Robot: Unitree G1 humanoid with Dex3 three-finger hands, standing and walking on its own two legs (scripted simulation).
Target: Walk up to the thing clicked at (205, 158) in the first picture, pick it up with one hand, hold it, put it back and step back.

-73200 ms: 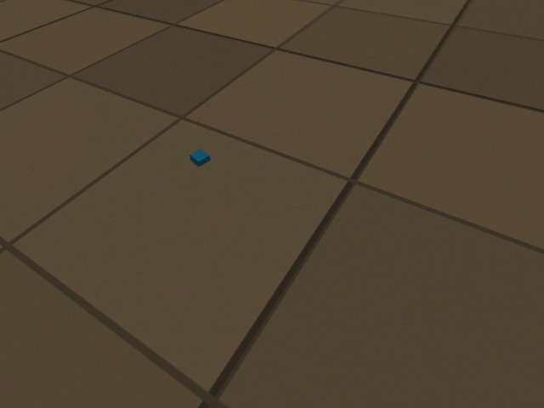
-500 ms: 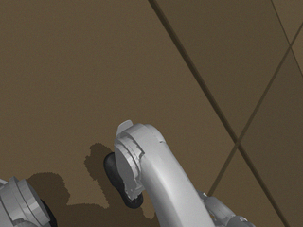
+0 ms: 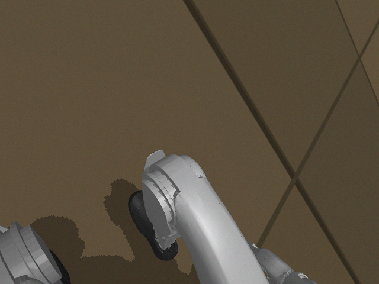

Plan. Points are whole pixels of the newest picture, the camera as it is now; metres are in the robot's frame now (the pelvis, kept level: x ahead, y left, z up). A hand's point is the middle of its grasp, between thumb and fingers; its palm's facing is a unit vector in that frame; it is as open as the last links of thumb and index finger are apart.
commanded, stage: close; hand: left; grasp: from above
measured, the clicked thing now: out of the picture +0.50 +0.38 -0.30
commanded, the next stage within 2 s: settle in 1.24 s
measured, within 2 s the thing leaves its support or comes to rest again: leaves its support in 1.68 s
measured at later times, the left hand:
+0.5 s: hand out of the picture +0.48 +0.36 -0.26, palm faces -0.43 -0.16 -0.89, open 12.2 cm
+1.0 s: hand out of the picture +0.48 +0.36 -0.25, palm faces -0.42 -0.15 -0.89, open 10.5 cm
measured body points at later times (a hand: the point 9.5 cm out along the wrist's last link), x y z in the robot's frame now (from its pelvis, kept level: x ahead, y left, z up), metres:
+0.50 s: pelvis +0.00 +0.00 +0.00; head +0.30 +0.14 +0.30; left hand +0.50 +0.36 -0.21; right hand +0.06 -0.24 -0.05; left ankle +0.06 +0.13 -0.28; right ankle +0.12 -0.12 -0.28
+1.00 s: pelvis +0.00 +0.00 +0.00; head +0.30 +0.15 +0.30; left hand +0.50 +0.37 -0.20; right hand +0.06 -0.24 -0.05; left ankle +0.06 +0.13 -0.28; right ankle +0.12 -0.12 -0.28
